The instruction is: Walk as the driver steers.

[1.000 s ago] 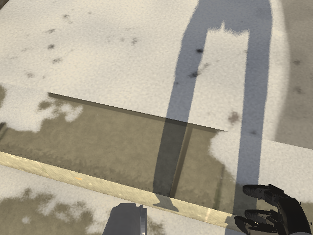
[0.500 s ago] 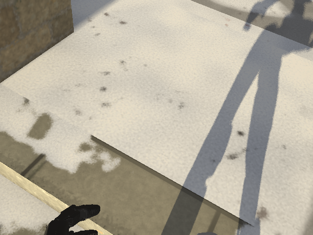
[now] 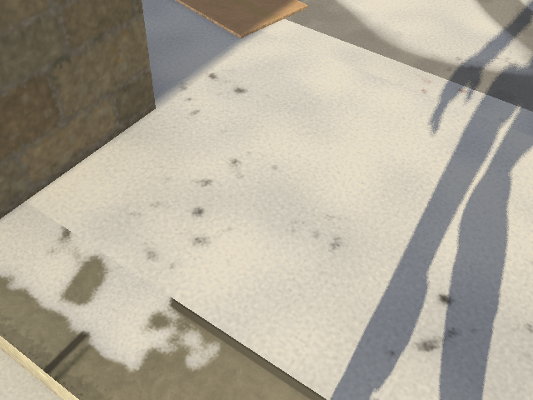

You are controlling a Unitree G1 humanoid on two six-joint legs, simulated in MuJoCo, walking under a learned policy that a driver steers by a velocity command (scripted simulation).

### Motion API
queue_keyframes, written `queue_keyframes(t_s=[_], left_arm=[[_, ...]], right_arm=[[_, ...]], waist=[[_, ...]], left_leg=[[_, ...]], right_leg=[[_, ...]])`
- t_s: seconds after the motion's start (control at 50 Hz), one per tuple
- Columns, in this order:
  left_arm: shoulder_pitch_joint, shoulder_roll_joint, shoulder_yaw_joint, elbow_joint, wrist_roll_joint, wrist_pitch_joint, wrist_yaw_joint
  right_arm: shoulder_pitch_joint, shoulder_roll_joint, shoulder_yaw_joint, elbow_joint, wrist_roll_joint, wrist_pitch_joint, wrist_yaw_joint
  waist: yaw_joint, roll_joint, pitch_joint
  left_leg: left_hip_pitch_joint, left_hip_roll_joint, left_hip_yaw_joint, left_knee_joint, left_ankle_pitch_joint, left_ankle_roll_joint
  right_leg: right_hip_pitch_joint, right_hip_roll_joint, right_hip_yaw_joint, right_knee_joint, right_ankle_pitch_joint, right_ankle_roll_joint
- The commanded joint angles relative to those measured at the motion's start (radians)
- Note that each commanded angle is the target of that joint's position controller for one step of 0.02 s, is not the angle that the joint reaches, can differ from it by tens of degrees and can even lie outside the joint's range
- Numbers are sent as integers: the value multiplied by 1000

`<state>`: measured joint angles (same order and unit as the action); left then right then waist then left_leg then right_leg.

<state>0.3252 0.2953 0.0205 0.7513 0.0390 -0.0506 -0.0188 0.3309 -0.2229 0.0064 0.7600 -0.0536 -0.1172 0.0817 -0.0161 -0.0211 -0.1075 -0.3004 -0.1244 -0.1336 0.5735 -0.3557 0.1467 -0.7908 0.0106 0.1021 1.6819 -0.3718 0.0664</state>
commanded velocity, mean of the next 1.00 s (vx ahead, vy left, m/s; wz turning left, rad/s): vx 0.47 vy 0.00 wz -0.24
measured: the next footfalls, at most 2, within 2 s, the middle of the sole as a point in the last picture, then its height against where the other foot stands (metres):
right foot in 0.26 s outside the picture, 0.16 m higher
left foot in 0.80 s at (272, 373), level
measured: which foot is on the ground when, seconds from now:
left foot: down 0.00-0.26, up 0.28-0.78, down 0.80-1.00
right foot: up 0.00-0.24, down 0.26-0.82, up 0.84-1.00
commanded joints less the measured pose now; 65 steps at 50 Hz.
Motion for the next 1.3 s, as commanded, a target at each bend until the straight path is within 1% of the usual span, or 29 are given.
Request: queue_keyframes(t_s=[0.02,0.04,0.08,0.14,0.2,0.22,0.24,0.26,0.28,0.3,0.32,0.34,0.38,0.4,0.48,0.56,0.64,0.74,0.8,0.82,0.84,0.86,0.88,0.9,0.94,1.06,1.2,1.22,1.3], left_arm=[[-227,37,-9,-127,5,-62,10],[-479,-149,-40,-249,32,-34,42],[-630,-194,-77,-358,23,2,44],[-500,-130,-89,-412,-11,61,26],[-162,-75,-38,-259,-18,78,22],[-236,-17,-55,-296,-44,65,-76],[9,77,5,-191,-24,61,-94],[198,93,10,-70,34,70,-90],[347,175,25,-46,48,44,-83],[369,148,18,-19,54,13,-79],[138,109,15,-16,2,-17,-76],[-57,55,-1,-35,-28,-40,-60],[-209,-127,-45,42,-4,-52,-48],[-249,-141,-51,68,-5,-61,-41],[-203,-27,-19,113,16,-94,-33],[-30,-26,-20,130,17,-114,-37],[86,-39,-16,137,-8,-105,-50],[129,41,29,154,-14,-85,-68],[67,56,51,139,14,-83,-59],[77,-23,31,115,18,-89,-54],[202,-150,-11,86,34,-109,-49],[4,-16,32,99,4,-101,-63],[-54,-27,34,89,-8,-87,-58],[-52,-31,34,114,-2,-79,-43],[-60,-65,31,131,39,-67,-49],[-224,-106,17,105,6,-57,-92],[-338,-67,14,72,6,-19,-88],[-402,-24,33,12,-111,-12,-57],[-191,44,85,20,-76,10,-31]], right_arm=[[407,-63,-20,172,-57,17,-29],[400,-117,-72,151,34,6,-66],[373,-55,-55,211,38,-5,-93],[149,-101,-57,169,62,21,-115],[18,-193,-77,107,101,11,-97],[-137,-267,-51,103,-115,-23,16],[-142,-303,-94,67,-84,-18,43],[101,-115,-61,142,-86,6,68],[339,-26,-54,135,-50,-1,76],[216,-73,-87,117,3,0,54],[47,-73,-82,68,31,2,15],[50,-64,-58,69,7,16,-22],[74,-12,-22,79,-13,48,-48],[64,13,-6,65,-10,61,-51],[-94,-68,-10,24,-9,38,-29],[-230,-55,-13,0,-44,38,-25],[-413,-21,-5,-63,-36,37,-41],[-561,-40,-19,-160,-7,32,-45],[-373,-108,-57,-121,37,-15,-78],[-177,-146,-66,-75,29,-34,-89],[58,-160,-63,-35,22,-34,-94],[160,-145,-82,29,-8,-23,-106],[60,-162,-91,37,1,-15,-110],[-35,-76,-66,19,7,-6,-115],[-136,66,-25,-2,20,2,-108],[-78,1,-49,65,-30,-21,-98],[35,-67,-48,164,-32,-31,-66],[6,-208,-102,155,86,15,-102],[-3,-196,-120,134,81,63,-135]], waist=[[-142,152,14],[-178,161,65],[-137,152,179],[37,102,192],[151,102,-20],[293,-53,-94],[336,-69,-166],[235,-85,-312],[159,-321,-445],[189,-259,-176],[122,-219,103],[34,-130,82],[-99,11,24],[-127,9,43],[-60,8,16],[26,-39,64],[109,-32,57],[114,-76,112],[10,-54,-11],[-47,83,-203],[-71,377,-479],[-167,184,-204],[-117,106,-17],[-69,72,31],[5,88,22],[19,67,43],[27,87,118],[32,69,193],[140,136,73]], left_leg=[[699,448,-424,-30,725,216],[661,363,-288,-118,575,129],[407,327,-277,-252,260,61],[-38,319,-173,-652,158,70],[-185,313,54,-535,1023,38],[-367,393,-98,-403,1182,92],[-58,337,-20,-129,1208,81],[-219,241,-93,260,794,80],[-453,-48,-276,647,171,17],[-641,-68,-402,964,287,-6],[-844,-35,-288,1080,322,-26],[-801,26,-190,1136,379,-50],[-683,98,-133,1272,422,-59],[-697,120,-114,1250,385,-55],[-622,147,34,968,384,-68],[-724,208,70,829,413,-126],[-561,205,144,372,378,-168],[-358,140,183,17,195,-162],[30,135,183,-59,354,-51],[389,270,76,12,563,83],[941,567,-393,-82,581,375],[787,582,-498,-241,327,266],[554,556,-352,-274,147,160],[369,516,-232,-328,87,110],[238,445,-49,-399,271,82],[211,380,250,-453,590,87],[375,428,367,-449,796,47],[341,405,420,-396,719,-52],[341,391,434,-9,1064,-108]], right_leg=[[-872,53,18,708,-274,-120],[-900,17,-95,641,-408,-163],[-840,-19,-52,543,-476,-192],[-288,-90,-142,-79,-150,-178],[467,-9,-236,-235,-81,-225],[561,62,-109,-357,33,-120],[597,104,-114,-723,48,-109],[860,26,140,-731,197,-251],[1042,-236,751,-986,412,-503],[783,-270,945,-1222,-157,-382],[532,-240,865,-1290,-744,-348],[390,-224,774,-1256,-667,-370],[123,-202,578,-1235,-514,-338],[63,-175,494,-1245,-438,-320],[83,-50,199,-1278,-149,-279],[334,-113,273,-1318,78,-322],[511,-118,223,-1346,202,-335],[668,-189,300,-1312,452,-350],[652,-129,265,-1141,798,-264],[501,-19,176,-876,701,-189],[70,160,76,-551,31,-79],[-180,102,37,-326,-158,-96],[-230,28,32,-200,-6,-122],[-171,-38,30,-241,118,-135],[-30,-87,20,-341,197,-136],[-75,-117,-65,-598,366,-119],[27,-90,-101,-974,412,-164],[53,-63,-149,-968,383,-163],[397,55,-236,-1063,218,-233]])
Over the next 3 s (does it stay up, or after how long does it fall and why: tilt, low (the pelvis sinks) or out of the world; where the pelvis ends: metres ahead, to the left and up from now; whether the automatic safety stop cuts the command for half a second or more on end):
stays up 1.33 -0.77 0.16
